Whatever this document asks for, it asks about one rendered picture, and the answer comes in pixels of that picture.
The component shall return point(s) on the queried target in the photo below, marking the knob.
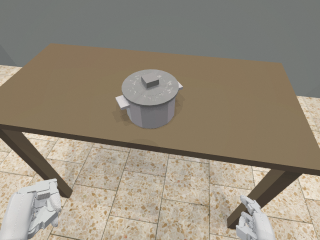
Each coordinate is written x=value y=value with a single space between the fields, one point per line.
x=150 y=80

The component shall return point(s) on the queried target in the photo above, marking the table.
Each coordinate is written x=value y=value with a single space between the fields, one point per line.
x=229 y=110

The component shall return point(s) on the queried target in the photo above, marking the lid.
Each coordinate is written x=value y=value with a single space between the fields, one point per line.
x=136 y=93

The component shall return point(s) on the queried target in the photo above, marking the robot left hand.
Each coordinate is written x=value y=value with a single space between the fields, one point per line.
x=42 y=199

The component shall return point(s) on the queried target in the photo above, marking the robot right hand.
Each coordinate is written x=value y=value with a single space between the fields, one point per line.
x=259 y=224

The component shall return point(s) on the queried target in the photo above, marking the pot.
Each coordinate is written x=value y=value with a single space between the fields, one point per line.
x=148 y=117

